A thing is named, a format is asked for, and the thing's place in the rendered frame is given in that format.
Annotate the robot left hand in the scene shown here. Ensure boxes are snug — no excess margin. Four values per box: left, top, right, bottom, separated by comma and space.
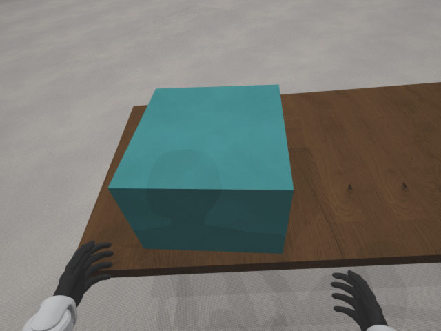
53, 240, 114, 307

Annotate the robot right hand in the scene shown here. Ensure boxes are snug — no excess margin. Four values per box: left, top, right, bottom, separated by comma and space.
331, 270, 388, 331

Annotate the carton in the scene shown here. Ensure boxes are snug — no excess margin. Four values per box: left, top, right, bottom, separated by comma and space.
108, 84, 294, 254

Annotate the table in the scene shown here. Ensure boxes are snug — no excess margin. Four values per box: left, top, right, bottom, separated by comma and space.
77, 82, 441, 278

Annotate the left robot forearm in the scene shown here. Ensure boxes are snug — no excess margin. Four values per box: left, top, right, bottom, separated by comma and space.
22, 295, 77, 331

